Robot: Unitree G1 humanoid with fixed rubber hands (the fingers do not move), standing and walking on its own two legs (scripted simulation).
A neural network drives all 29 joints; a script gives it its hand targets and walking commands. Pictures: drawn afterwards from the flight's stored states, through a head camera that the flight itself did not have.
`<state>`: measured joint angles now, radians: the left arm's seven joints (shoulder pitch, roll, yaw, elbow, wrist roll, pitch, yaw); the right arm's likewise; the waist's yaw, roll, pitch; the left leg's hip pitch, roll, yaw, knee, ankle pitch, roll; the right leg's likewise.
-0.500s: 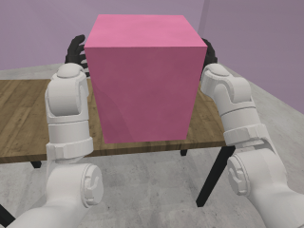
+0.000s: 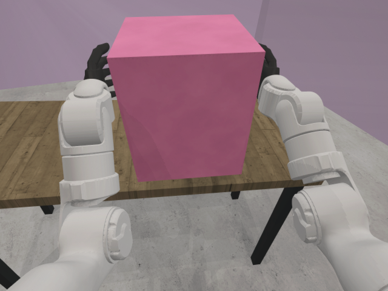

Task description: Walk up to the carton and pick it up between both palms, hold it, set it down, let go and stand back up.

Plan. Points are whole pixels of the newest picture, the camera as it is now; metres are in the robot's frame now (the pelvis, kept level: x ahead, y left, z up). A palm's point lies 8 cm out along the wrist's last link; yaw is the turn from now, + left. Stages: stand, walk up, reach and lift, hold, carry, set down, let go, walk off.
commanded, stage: hold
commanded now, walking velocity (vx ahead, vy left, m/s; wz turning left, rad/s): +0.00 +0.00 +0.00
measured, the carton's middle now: (185, 98) +0.40 +0.00 +0.24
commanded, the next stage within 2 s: set down in 1.66 s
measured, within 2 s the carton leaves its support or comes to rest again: neither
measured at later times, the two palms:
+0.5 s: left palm (102, 90) +0.36 +0.15 +0.28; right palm (269, 92) +0.37 -0.15 +0.27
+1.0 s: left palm (96, 84) +0.36 +0.15 +0.29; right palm (267, 86) +0.37 -0.15 +0.29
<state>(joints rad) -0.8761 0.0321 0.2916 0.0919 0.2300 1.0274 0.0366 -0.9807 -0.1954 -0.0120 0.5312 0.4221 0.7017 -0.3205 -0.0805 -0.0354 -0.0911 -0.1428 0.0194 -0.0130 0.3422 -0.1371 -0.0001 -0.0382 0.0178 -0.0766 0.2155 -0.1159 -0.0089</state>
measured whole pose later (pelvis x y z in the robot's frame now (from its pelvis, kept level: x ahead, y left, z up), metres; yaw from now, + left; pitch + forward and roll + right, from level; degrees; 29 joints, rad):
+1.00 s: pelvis +0.00 +0.00 +0.00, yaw +0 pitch -4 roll -2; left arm -0.90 0.04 0.30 0.13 0.25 1.01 0.02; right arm -0.97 -0.17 -0.04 0.54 0.38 0.68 -0.31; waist -0.09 -0.03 -0.09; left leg -0.14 0.01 -0.01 0.35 -0.14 0.01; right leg -0.04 0.01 -0.08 0.22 -0.12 0.00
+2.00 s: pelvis +0.00 +0.00 +0.00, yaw +1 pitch -7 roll -1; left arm -0.91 -0.01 0.35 0.19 0.33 0.78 -0.02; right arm -0.91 -0.08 -0.12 0.59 0.17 0.44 -0.22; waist -0.08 -0.05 -0.01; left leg -0.07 0.00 -0.03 0.30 -0.12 0.00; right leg 0.03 0.00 -0.09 0.21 -0.12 -0.01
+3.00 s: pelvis +0.02 -0.01 +0.00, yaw +3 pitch -3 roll -1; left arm -0.75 -0.02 0.29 0.37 0.27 0.48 0.02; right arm -0.75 -0.02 -0.20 0.72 0.00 0.15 -0.17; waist -0.05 -0.06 0.01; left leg -0.09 0.00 -0.06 0.28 -0.13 0.00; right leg 0.02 0.01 -0.12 0.17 -0.13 -0.01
